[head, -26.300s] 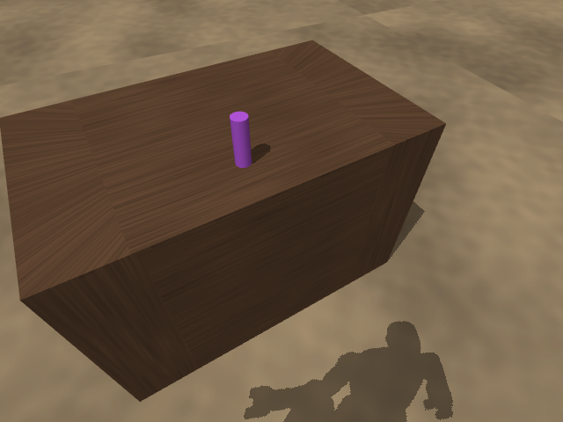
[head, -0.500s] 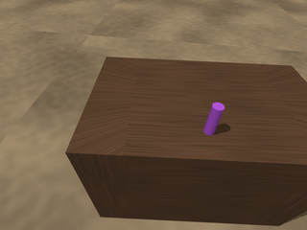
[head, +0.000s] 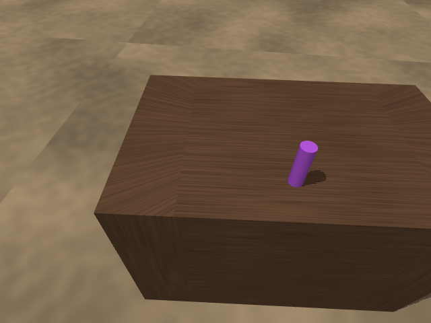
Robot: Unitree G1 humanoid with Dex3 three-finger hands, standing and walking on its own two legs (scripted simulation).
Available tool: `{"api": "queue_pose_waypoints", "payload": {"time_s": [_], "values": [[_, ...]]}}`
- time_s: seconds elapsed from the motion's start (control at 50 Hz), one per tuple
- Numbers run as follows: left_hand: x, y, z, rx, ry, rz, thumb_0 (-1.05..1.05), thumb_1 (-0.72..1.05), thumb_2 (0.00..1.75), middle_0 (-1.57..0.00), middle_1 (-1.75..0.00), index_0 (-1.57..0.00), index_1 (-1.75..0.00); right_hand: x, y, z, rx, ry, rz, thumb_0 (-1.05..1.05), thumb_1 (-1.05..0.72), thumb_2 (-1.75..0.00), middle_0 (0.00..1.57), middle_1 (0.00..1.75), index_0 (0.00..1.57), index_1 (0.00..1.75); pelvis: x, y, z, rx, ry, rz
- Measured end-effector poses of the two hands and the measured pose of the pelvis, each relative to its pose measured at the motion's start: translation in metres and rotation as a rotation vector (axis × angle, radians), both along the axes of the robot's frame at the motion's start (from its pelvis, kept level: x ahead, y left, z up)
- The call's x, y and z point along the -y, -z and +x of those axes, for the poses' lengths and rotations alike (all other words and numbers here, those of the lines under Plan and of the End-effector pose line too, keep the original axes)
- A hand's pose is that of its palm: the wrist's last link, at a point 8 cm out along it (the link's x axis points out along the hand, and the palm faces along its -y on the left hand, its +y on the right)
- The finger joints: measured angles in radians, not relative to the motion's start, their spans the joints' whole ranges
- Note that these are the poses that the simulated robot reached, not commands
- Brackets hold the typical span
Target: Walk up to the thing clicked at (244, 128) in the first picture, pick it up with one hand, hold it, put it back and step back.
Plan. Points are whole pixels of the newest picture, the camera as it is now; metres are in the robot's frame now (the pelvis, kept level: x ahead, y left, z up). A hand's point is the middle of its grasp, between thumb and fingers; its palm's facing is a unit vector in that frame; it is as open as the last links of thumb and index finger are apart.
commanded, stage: home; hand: right
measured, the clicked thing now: (301, 165) +0.51 -0.21 -0.01
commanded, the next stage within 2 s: stand in 0.72 s
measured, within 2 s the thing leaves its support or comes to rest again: neither
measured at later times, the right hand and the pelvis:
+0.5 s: hand out of the picture +0.10 -0.25 -0.15, palm faces -0.03 +0.93 -0.36, open 17.1 cm; pelvis +0.02 +0.00 +0.00, yaw +0 degrees
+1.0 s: hand out of the picture +0.10 -0.26 -0.15, palm faces -0.04 +0.94 -0.35, open 15.6 cm; pelvis +0.02 +0.00 +0.00, yaw +1 degrees
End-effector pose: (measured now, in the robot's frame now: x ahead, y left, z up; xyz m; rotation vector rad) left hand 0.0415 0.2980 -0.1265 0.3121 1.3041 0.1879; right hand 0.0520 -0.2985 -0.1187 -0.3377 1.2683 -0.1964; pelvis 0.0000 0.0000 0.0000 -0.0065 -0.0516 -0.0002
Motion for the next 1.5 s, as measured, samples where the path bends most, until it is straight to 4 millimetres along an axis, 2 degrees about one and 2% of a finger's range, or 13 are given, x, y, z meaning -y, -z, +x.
{"api": "queue_pose_waypoints", "payload": {"time_s": [0.44, 0.64, 0.9, 1.02, 1.12, 1.2, 1.28, 1.34, 1.5], "values": [[0.004, -0.005, 0.051, 0.063, 0.014, -0.005, 0.01, 0.90, 0.90, -0.20, -0.30, -0.20, -0.30, -0.001, -0.003, 0.038, 0.031, -0.007, -0.001, -0.01, 0.48, -0.08, 0.06, 0.06, 0.07, 0.06, 0.000, -0.002, 0.022, -0.014, -0.003, 0.005], [0.004, -0.007, 0.054, 0.064, 0.011, 0.001, 0.01, 0.90, 0.90, -0.20, -0.29, -0.20, -0.30, 0.000, -0.003, 0.042, 0.030, -0.002, 0.003, -0.01, 0.47, -0.09, 0.06, 0.06, 0.07, 0.06, 0.001, -0.003, 0.026, -0.012, -0.006, 0.004], [0.004, -0.007, 0.047, 0.059, 0.001, 0.001, 0.01, 0.90, 0.90, -0.20, -0.29, -0.20, -0.30, 0.001, -0.003, 0.041, 0.029, -0.003, 0.004, -0.01, 0.46, -0.10, 0.08, 0.08, 0.09, 0.08, 0.001, -0.003, 0.025, -0.007, -0.009, 0.004], [0.003, -0.007, 0.043, 0.056, -0.002, 0.003, 0.01, 0.90, 0.90, -0.20, -0.30, -0.20, -0.30, 0.000, -0.003, 0.038, 0.028, -0.005, 0.006, -0.01, 0.23, -0.33, 0.15, 0.20, 0.16, 0.20, 0.002, -0.003, 0.023, -0.005, -0.011, 0.004], [0.003, -0.007, 0.039, 0.052, -0.002, 0.004, 0.01, 0.90, 0.90, -0.20, -0.30, -0.20, -0.30, 0.000, -0.003, 0.036, 0.025, -0.005, 0.008, -0.01, -0.08, -0.60, 0.18, 0.26, 0.19, 0.26, 0.002, -0.003, 0.022, -0.006, -0.012, 0.004], [0.003, -0.007, 0.037, 0.046, -0.002, 0.004, 0.01, 0.90, 0.90, -0.20, -0.30, -0.20, -0.30, 0.000, -0.003, 0.034, 0.019, -0.004, 0.010, -0.01, -0.37, -0.75, 0.19, 0.28, 0.20, 0.28, 0.002, -0.003, 0.021, -0.007, -0.014, 0.004], [0.003, -0.006, 0.036, 0.044, -0.004, 0.002, 0.01, 0.90, 0.90, -0.20, -0.30, -0.20, -0.30, 0.000, -0.002, 0.031, 0.011, -0.004, 0.010, 0.00, -0.62, -0.83, 0.20, 0.29, 0.20, 0.29, 0.002, -0.004, 0.021, -0.008, -0.014, 0.003], [0.002, -0.006, 0.036, 0.044, -0.004, 0.001, 0.01, 0.90, 0.90, -0.20, -0.30, -0.20, -0.30, 0.000, -0.002, 0.031, 0.009, -0.003, 0.009, 0.00, -0.74, -0.86, 0.20, 0.29, 0.21, 0.29, 0.002, -0.004, 0.022, -0.008, -0.013, 0.004], [0.002, -0.007, 0.038, 0.050, -0.006, 0.003, 0.01, 0.90, 0.90, -0.20, -0.30, -0.20, -0.30, -0.001, -0.002, 0.033, 0.012, -0.006, 0.011, 0.00, -0.88, -0.89, 0.20, 0.30, 0.21, 0.30, 0.001, -0.004, 0.022, -0.009, -0.016, 0.005]]}}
